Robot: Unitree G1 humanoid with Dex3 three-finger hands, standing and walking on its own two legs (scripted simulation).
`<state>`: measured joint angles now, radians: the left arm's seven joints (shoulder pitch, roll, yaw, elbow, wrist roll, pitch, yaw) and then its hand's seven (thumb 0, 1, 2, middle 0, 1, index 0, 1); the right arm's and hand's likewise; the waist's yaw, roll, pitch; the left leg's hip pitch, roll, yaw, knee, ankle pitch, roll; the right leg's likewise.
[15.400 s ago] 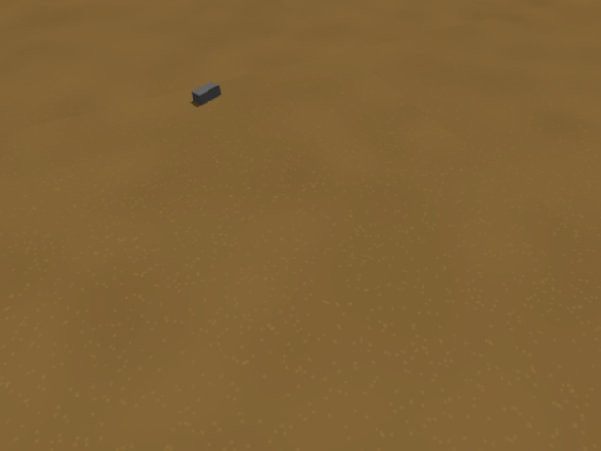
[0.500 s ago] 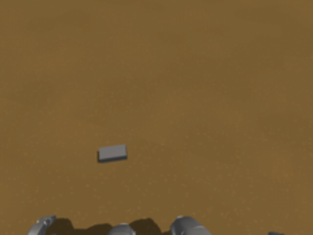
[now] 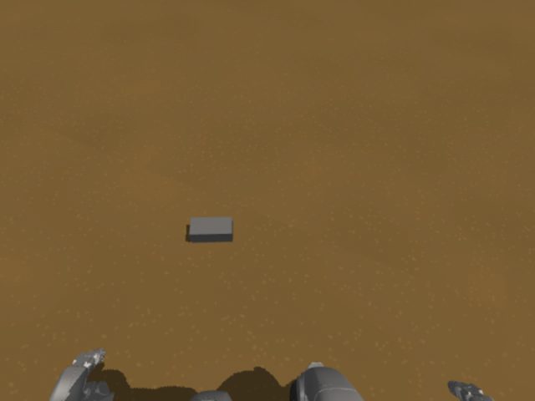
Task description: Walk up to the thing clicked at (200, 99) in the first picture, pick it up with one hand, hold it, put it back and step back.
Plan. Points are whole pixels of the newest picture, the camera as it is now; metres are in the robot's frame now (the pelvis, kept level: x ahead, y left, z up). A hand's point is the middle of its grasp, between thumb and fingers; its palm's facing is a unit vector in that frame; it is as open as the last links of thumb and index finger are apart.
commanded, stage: walk up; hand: left
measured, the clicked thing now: (211, 229) +0.76 +0.21 -0.72
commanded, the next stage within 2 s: stand in 1.52 s
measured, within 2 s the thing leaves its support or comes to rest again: neither
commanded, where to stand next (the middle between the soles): +0.38 -0.03 m, yaw +1 degrees
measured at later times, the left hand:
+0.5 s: hand out of the picture -0.04 +0.26 -0.11, palm faces +0.02 -0.91 -0.41, open 7.4 cm
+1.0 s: hand out of the picture +0.06 +0.27 -0.14, palm faces -0.03 -0.93 -0.37, open 7.4 cm
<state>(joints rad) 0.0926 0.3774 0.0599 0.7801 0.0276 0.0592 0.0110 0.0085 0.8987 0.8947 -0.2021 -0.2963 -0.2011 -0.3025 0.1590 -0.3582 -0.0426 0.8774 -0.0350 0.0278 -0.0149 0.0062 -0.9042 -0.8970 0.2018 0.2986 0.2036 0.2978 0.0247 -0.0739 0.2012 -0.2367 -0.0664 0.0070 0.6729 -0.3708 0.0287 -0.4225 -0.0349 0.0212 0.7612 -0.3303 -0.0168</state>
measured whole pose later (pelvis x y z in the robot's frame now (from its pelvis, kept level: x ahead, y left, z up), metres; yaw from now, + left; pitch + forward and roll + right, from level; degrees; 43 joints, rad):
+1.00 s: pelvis -0.03 +0.00 +0.01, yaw +0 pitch -4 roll -1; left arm 0.18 0.37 0.05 0.95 0.02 -0.01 0.00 0.01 0.90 0.89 -0.20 -0.30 -0.20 -0.30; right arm 0.20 -0.38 -0.05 0.91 -0.02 0.00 0.00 0.01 -0.90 -0.90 0.20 0.30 0.21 0.30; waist -0.01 0.01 0.13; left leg -0.26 0.04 0.00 0.67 -0.34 -0.01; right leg -0.28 0.00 0.00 0.59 -0.22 0.00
